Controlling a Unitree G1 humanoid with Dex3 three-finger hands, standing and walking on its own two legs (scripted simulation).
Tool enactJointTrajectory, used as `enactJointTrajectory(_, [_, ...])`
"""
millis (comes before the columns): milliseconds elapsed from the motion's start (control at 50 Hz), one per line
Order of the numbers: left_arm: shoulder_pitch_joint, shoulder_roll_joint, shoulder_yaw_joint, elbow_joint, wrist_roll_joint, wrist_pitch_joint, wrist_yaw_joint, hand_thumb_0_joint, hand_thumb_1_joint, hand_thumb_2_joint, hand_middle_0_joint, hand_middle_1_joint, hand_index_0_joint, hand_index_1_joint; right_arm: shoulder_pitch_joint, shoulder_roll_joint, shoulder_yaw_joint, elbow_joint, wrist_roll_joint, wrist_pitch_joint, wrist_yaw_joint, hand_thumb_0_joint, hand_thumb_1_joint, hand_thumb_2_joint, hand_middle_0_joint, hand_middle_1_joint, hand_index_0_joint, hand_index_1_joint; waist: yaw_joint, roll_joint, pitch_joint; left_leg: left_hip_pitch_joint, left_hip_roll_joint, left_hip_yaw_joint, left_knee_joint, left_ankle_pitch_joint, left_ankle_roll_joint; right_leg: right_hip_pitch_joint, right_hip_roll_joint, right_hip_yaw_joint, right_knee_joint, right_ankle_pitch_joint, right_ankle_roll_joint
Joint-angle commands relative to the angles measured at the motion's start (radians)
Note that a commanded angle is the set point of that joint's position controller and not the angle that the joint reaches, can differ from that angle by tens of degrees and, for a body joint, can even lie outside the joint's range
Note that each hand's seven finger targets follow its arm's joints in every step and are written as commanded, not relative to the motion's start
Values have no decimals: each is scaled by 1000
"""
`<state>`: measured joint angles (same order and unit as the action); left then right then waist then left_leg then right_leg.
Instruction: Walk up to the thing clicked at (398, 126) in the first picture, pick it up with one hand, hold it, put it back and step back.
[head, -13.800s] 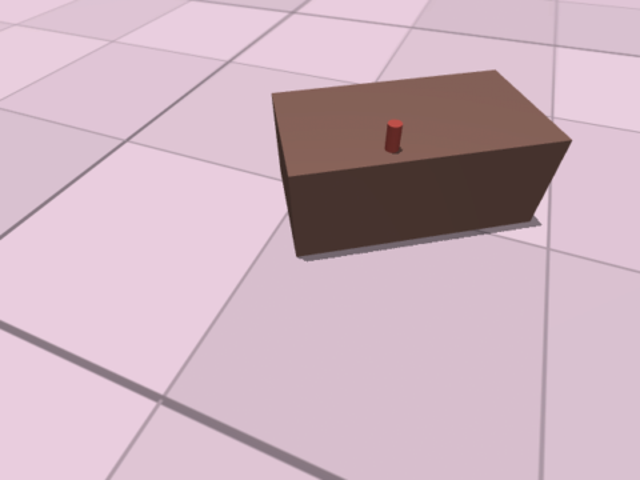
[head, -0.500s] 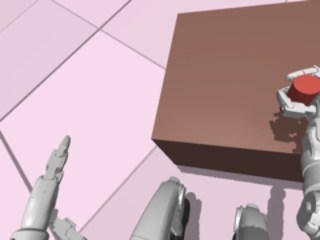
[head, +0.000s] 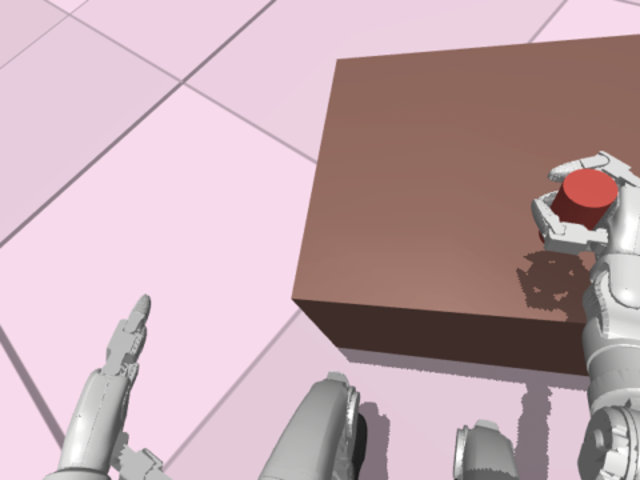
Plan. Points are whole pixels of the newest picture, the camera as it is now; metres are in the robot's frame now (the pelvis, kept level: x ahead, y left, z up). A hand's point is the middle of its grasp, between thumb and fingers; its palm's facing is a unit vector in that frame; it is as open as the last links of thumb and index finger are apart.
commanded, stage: lift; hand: right
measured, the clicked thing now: (573, 213) +0.48 -0.17 -0.03
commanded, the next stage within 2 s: hold in 1.22 s
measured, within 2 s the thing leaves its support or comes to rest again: neither
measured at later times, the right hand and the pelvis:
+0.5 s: hand (610, 215) +0.42 -0.17 +0.07, palm faces +0.12 +0.99 -0.01, open 6.8 cm; pelvis +0.02 +0.00 +0.06, yaw -1 degrees
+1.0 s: hand (637, 239) +0.37 -0.17 +0.12, palm faces +0.12 +0.99 -0.01, open 6.8 cm; pelvis +0.02 +0.00 +0.09, yaw -1 degrees
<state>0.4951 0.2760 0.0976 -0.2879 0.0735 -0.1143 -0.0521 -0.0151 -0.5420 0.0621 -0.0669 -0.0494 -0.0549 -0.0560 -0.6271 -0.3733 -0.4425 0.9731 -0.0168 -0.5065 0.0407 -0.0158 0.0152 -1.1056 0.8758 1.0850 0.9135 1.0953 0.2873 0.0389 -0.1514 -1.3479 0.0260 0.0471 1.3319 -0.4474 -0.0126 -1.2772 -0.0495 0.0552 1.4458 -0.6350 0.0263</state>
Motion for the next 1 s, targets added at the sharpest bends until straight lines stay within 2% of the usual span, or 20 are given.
enactJointTrajectory(0, [86,117,121,-56,-17,-46,22,0,-560,56,-51,-45,-44,-51,-324,-80,53,-236,36,-86,7,0,-520,-1291,1343,1402,1356,1403,-47,-247,-455,413,-40,-15,-151,184,35,285,42,-21,-258,293,-18])
enactJointTrajectory(20, [60,128,124,-72,-22,-47,24,0,-564,58,-51,-44,-43,-52,-295,-86,39,-229,39,-80,7,0,-526,-1296,1351,1409,1364,1409,-53,-217,-476,423,-42,-6,-150,208,32,303,44,-13,-264,325,-18])
enactJointTrajectory(40, [8,177,158,-147,-21,-49,32,0,-568,59,-52,-42,-43,-51,-364,-201,-15,-370,33,-93,-2,0,-521,-1299,1349,1410,1364,1410,-66,-240,-597,468,-41,-8,-147,252,29,374,41,-11,-263,379,-15])
enactJointTrajectory(60, [-13,195,159,-199,-15,-48,33,0,-565,58,-51,-43,-42,-51,-397,-230,-6,-450,21,-97,-5,0,-523,-1291,1350,1405,1363,1405,-83,-268,-689,521,-40,-11,-147,280,29,440,39,-17,-271,417,-12])
enactJointTrajectory(120, [108,101,104,-6,-23,-25,28,0,-567,59,-49,-42,-40,-51,-210,11,109,-304,58,-54,12,0,-527,-1287,1341,1398,1353,1398,-80,-230,-448,456,-46,-1,-186,241,34,400,42,-18,-311,411,-9])
enactJointTrajectory(140, [84,106,111,-9,-32,-25,32,0,-577,66,-49,-39,-36,-52,-160,22,102,-259,67,-40,16,0,-498,-1288,1341,1403,1356,1403,-64,-177,-413,464,-44,0,-202,254,30,376,42,-14,-317,397,-17])
enactJointTrajectory(180, [-32,205,173,-153,-26,-29,47,0,-576,62,-51,-39,-39,-50,-311,-229,-8,-556,44,-63,-10,0,-505,-1300,1352,1416,1369,1416,-124,-207,-680,633,-34,-19,-208,325,21,492,43,-28,-324,445,-16])
enactJointTrajectory(220, [101,95,83,8,-26,-7,39,0,-568,60,-49,-42,-39,-51,-191,1,131,-502,72,-37,4,0,-528,-1321,1371,1436,1386,1436,-108,-171,-450,579,-37,-16,-249,250,23,414,49,-37,-360,350,-20])
enactJointTrajectory(260, [51,76,84,30,-43,-17,46,0,-581,67,-49,-38,-35,-52,-38,87,153,-345,90,-2,12,0,-506,-1311,1353,1423,1370,1423,-108,-93,-330,568,-34,-19,-285,231,19,384,49,-35,-382,323,-26])
enactJointTrajectory(300, [2,177,154,-35,-39,-12,61,0,-577,62,-49,-36,-36,-49,-234,-144,47,-625,74,-30,-8,0,-507,-1296,1354,1414,1370,1414,-137,-136,-520,655,-28,-27,-280,275,17,479,43,-35,-393,373,-23])
enactJointTrajectory(320, [12,128,109,-2,-35,-5,56,0,-578,65,-48,-37,-35,-50,-130,-68,96,-514,69,-14,-5,0,-507,-1304,1364,1425,1380,1425,-139,-132,-453,644,-30,-25,-294,272,15,472,48,-45,-401,366,-23])
enactJointTrajectory(340, [79,102,109,72,-35,3,56,0,-571,60,-48,-40,-38,-50,-162,-18,125,-612,85,-19,-3,0,-517,-1329,1381,1450,1400,1450,-131,-154,-401,627,-26,-33,-306,251,20,463,49,-48,-408,339,-23])
enactJointTrajectory(380, [45,102,110,78,-46,0,60,0,-579,65,-46,-36,-33,-50,-23,94,175,-472,102,7,6,0,-513,-1309,1366,1429,1382,1429,-123,-66,-314,613,-30,-16,-320,247,19,449,50,-39,-433,343,-26])
enactJointTrajectory(420, [17,136,128,54,-43,1,64,0,-571,57,-45,-36,-35,-46,-92,-34,113,-621,91,-6,-2,0,-502,-1298,1363,1423,1380,1423,-165,-119,-435,671,-25,-18,-315,292,18,522,49,-42,-442,401,-19])
enactJointTrajectory(460, [50,102,107,99,-44,10,62,0,-562,53,-44,-39,-37,-46,-40,47,179,-621,95,0,10,0,-494,-1288,1359,1415,1375,1415,-149,-112,-373,675,-23,-25,-334,293,18,511,52,-50,-448,390,-21])
enactJointTrajectory(520, [-13,119,117,90,-51,7,71,0,-561,51,-44,-39,-37,-45,-31,8,137,-649,108,11,4,0,-464,-1284,1346,1410,1364,1410,-173,-81,-399,727,-17,-28,-362,295,12,539,53,-50,-473,384,-24])
enactJointTrajectory(580, [-5,109,109,97,-56,7,76,0,-563,53,-44,-39,-36,-46,51,73,192,-660,115,22,7,0,-482,-1296,1358,1422,1376,1422,-160,-59,-374,738,-21,-20,-379,315,11,576,51,-48,-490,409,-23])
enactJointTrajectory(800, [-28,80,74,183,-58,11,83,0,-559,47,-44,-42,-39,-47,156,78,204,-706,132,40,2,0,-489,-1298,1358,1423,1376,1423,-200,-53,-256,769,-18,-16,-448,238,9,592,49,-52,-568,335,-25])
enactJointTrajectory(880, [-47,132,134,199,-61,7,95,0,-560,47,-45,-43,-39,-48,127,59,202,-786,138,42,-2,0,-452,-1292,1340,1414,1361,1414,-197,-65,-271,777,-17,-16,-462,236,8,635,47,-52,-587,330,-25])
enactJointTrajectory(980, [-62,80,83,215,-68,-2,94,0,-561,48,-45,-42,-39,-48,146,71,220,-817,150,44,1,0,-450,-1283,1331,1404,1353,1404,-214,-60,-253,812,-11,-23,-485,235,6,641,49,-56,-598,327,-26])
